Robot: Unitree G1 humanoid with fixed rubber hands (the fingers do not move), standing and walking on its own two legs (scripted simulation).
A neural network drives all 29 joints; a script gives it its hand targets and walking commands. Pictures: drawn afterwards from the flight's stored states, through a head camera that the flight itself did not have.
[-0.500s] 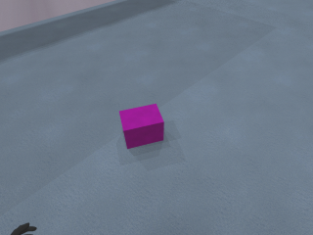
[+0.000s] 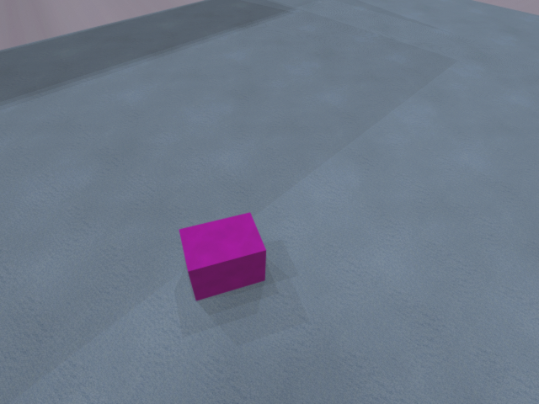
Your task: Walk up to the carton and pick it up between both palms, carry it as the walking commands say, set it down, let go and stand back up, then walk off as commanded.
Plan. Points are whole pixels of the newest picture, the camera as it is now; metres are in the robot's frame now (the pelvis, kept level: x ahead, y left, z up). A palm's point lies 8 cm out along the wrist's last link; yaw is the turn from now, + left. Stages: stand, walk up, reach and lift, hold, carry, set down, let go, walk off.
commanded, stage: walk up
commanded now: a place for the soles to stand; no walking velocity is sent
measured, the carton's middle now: (223, 255) +0.84 +0.10 -0.65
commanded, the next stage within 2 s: none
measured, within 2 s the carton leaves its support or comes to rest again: neither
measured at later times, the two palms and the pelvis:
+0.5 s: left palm (36, 381) +0.24 +0.34 -0.09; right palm (453, 313) +0.28 -0.34 -0.05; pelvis +0.17 +0.00 +0.00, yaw +1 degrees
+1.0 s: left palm (62, 310) +0.35 +0.34 -0.09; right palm (404, 258) +0.43 -0.32 -0.10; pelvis +0.30 +0.00 -0.02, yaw +3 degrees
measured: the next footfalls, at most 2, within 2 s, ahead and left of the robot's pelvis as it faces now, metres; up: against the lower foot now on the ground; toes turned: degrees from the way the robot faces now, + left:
right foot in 0.02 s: +0.15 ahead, -0.13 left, +0.00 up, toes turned -3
left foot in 0.36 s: +0.25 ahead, +0.13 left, +0.00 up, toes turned +6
